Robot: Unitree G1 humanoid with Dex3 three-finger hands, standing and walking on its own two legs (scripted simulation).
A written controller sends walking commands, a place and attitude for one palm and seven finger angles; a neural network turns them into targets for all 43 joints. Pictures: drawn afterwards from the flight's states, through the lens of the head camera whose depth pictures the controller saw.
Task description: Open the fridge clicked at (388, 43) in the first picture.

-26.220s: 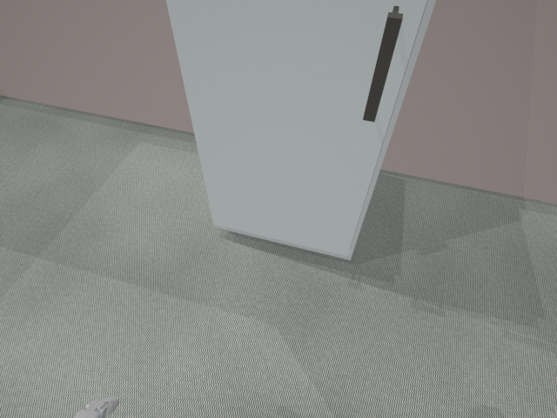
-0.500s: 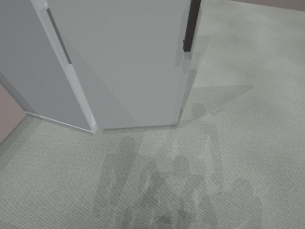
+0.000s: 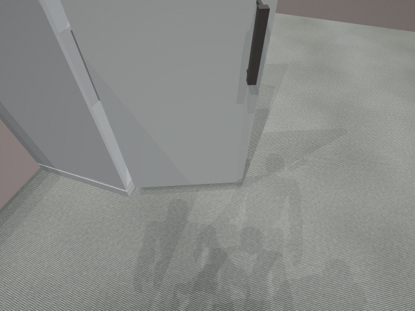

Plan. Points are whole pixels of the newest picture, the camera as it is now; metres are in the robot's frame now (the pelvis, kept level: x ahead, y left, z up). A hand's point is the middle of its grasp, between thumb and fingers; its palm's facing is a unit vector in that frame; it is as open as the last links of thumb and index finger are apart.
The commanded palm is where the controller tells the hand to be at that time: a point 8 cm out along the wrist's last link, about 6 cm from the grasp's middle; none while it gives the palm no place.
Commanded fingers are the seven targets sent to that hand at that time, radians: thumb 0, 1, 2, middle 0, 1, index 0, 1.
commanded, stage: look to check the result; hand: right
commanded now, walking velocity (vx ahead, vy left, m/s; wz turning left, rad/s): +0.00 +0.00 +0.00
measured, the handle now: (254, 45) +0.81 -0.08 +0.11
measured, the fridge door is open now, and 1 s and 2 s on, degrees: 67 67 67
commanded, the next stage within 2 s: stand and wait in 0.60 s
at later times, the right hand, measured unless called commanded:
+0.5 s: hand out of the picture +0.03 -0.19 -0.18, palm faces -0.03 +0.97 -0.22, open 7.4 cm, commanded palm none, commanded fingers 0.00 -0.90 -0.90 0.20 0.30 0.20 0.30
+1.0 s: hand out of the picture +0.04 -0.20 -0.17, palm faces -0.04 +0.97 -0.25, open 7.4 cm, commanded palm none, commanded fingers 0.00 -0.90 -0.90 0.20 0.30 0.20 0.30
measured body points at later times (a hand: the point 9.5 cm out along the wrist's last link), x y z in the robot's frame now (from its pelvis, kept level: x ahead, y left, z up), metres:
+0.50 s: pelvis +0.01 +0.00 +0.00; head +0.03 +0.00 +0.45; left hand +0.02 +0.24 -0.16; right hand +0.03 -0.24 -0.16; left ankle -0.01 +0.15 -0.74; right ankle +0.01 -0.09 -0.74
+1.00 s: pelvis +0.00 +0.01 +0.00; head +0.03 +0.00 +0.45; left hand +0.03 +0.26 -0.15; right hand +0.05 -0.25 -0.15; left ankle -0.01 +0.15 -0.74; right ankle +0.01 -0.09 -0.74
